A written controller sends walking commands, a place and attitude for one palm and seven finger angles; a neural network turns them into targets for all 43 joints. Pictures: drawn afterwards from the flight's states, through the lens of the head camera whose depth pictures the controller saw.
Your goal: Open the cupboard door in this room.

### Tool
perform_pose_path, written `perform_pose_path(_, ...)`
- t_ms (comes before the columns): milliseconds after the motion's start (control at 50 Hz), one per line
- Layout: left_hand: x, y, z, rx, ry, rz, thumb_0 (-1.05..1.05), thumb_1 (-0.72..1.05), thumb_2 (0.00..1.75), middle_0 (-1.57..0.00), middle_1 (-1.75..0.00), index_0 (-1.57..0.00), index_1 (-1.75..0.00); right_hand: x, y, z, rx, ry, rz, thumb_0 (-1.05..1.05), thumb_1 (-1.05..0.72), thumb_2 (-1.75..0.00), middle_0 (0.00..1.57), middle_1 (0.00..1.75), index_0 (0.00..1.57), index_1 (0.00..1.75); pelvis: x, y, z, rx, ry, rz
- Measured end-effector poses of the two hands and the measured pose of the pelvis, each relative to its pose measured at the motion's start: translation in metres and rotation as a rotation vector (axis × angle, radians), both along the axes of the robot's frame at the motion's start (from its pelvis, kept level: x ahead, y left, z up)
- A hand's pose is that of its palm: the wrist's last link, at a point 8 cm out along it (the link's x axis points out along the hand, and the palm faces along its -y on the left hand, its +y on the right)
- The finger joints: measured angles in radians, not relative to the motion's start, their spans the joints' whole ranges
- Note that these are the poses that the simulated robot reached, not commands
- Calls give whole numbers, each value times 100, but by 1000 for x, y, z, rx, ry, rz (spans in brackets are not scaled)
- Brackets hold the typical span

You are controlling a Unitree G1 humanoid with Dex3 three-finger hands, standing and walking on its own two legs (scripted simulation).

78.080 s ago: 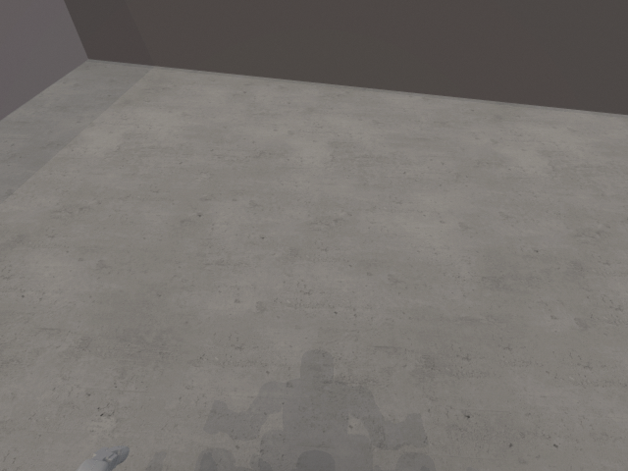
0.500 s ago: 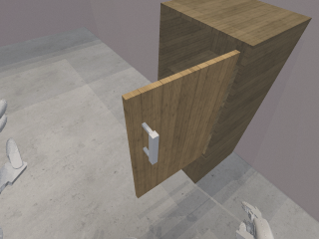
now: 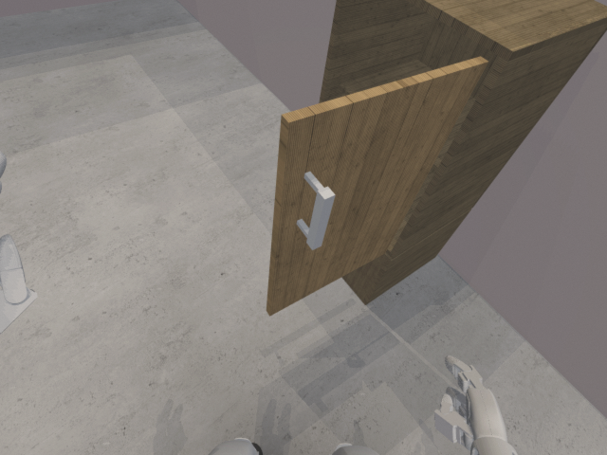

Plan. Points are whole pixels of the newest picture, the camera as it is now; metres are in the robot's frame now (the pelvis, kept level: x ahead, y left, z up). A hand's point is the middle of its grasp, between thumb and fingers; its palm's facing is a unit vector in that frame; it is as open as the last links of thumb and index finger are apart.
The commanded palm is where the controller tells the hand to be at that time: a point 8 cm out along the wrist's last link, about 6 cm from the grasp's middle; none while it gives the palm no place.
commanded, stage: stop stepping back and stand still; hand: left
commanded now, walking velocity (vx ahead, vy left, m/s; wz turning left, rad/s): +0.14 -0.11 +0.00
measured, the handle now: (312, 212) +0.46 +0.02 +0.01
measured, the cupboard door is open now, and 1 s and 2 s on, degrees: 87 87 87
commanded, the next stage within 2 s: let the arm hang, fingers relaxed in 1.06 s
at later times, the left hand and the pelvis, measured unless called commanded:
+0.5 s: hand out of the picture +0.09 +0.28 +0.18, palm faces +0.50 -0.78 -0.39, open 7.4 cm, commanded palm +0.04 +0.30 +0.18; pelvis -0.11 +0.01 +0.00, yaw -3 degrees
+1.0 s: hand out of the picture +0.07 +0.25 +0.15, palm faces +0.47 -0.75 -0.46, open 7.4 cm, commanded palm +0.03 +0.27 +0.18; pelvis -0.13 -0.02 +0.01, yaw -3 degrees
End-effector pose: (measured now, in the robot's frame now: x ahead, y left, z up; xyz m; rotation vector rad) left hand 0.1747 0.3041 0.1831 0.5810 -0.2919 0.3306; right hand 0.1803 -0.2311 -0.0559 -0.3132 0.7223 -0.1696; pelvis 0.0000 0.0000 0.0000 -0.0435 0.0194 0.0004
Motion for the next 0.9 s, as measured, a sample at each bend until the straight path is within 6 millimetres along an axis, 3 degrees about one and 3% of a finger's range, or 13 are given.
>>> perform_pose_path(100, -33, 1, 22, -4, -71, -22, 2, 89, 90, -21, -30, -21, -30, -26, 17, 16, 46, -69, 19, 1, -90, -90, 20, 30, 20, 30, -29, 6, 8, -41, 5, -41)
perform_pose_path(180, -56, 0, 19, -52, -54, -10, 2, 89, 90, -21, -30, -21, -30, -58, 23, 19, 67, -81, 12, 1, -90, -90, 20, 30, 20, 30, -51, 5, 12, -39, 13, -46)
perform_pose_path(260, -82, -3, 8, -83, 18, 34, 2, 89, 90, -21, -30, -21, -30, -94, 20, 12, 83, -54, 20, 1, -90, -90, 20, 30, 20, 30, -81, -2, 12, -5, 29, -16)
perform_pose_path(320, -109, -15, 4, -39, 41, 8, 2, 89, 90, -21, -30, -21, -30, -122, 9, -6, 76, -31, 30, 1, -90, -90, 21, 30, 20, 30, -109, -5, -2, 35, 27, -48)
perform_pose_path(400, -137, -17, 16, -33, -10, -12, 2, 89, 90, -21, -30, -21, -30, -168, -6, -20, 59, 89, -32, 1, -90, -90, 21, 30, 20, 30, -111, -2, 2, 28, 11, -58)
perform_pose_path(480, -137, 4, 16, -51, -90, 67, 2, 89, 90, -21, -30, -21, -30, -199, -19, -26, 18, 126, -105, 1, -90, -90, 20, 30, 20, 30, -109, 3, 1, 42, -3, -56)
perform_pose_path(560, -117, 20, -4, -114, -102, 113, 1, 89, 90, -21, -30, -21, -30, -207, -23, -38, -10, 102, -147, 1, -90, -90, 20, 30, 20, 30, -115, 15, -12, 59, -31, -32)
perform_pose_path(640, -105, 3, -7, -94, -27, 36, 2, 90, 90, -20, -30, -20, -30, -210, -10, -33, 48, 37, -154, 1, -91, -90, 20, 30, 20, 29, -129, 14, -8, 71, -57, -48)
perform_pose_path(760, -130, -36, 27, 77, -23, -106, 2, 89, 90, -21, -30, -21, -30, -212, 3, -29, 143, 2, -122, 1, -90, -90, 20, 30, 20, 30, -137, -2, -2, 63, -56, -73)
perform_pose_path(820, -144, -38, 34, 164, -15, -49, 2, 89, 90, -21, -30, -21, -30, -206, -3, -41, 171, 4, -106, 1, -90, -90, 20, 30, 20, 30, -135, -12, -7, 65, -47, -66)
perform_pose_path(900, -152, -25, 22, 75, 22, 92, 1, 89, 90, -21, -30, -21, -30, -200, -17, -50, 167, 62, -74, 1, -90, -90, 20, 30, 20, 30, -136, -17, -2, 66, -50, -70)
